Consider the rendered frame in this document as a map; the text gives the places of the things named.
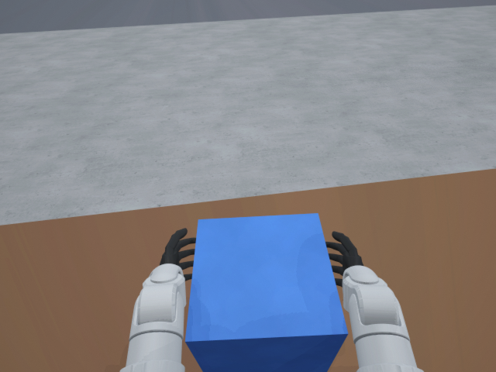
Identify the carton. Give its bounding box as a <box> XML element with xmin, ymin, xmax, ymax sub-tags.
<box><xmin>185</xmin><ymin>213</ymin><xmax>348</xmax><ymax>372</ymax></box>

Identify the left robot hand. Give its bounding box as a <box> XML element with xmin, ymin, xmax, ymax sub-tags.
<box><xmin>160</xmin><ymin>228</ymin><xmax>196</xmax><ymax>281</ymax></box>

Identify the right robot hand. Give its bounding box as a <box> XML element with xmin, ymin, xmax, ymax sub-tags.
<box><xmin>325</xmin><ymin>231</ymin><xmax>363</xmax><ymax>287</ymax></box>

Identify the left robot forearm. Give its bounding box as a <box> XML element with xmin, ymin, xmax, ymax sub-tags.
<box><xmin>119</xmin><ymin>263</ymin><xmax>186</xmax><ymax>372</ymax></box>

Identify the right robot forearm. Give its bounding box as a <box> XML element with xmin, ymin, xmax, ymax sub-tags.
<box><xmin>343</xmin><ymin>265</ymin><xmax>424</xmax><ymax>372</ymax></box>

